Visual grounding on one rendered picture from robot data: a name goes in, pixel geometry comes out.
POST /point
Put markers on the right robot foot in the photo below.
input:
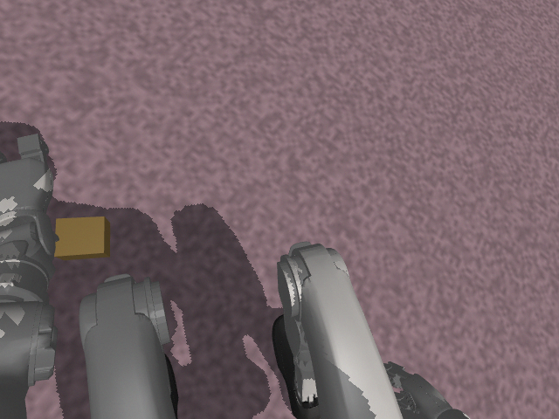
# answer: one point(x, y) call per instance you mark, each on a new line
point(284, 358)

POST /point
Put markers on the left robot hand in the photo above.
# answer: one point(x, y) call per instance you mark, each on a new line
point(26, 184)

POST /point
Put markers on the small box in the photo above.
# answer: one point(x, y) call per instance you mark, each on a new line
point(82, 237)

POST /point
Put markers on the right robot hand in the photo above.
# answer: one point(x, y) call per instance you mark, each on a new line
point(418, 399)

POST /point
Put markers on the left robot arm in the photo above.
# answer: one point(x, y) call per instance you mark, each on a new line
point(28, 337)

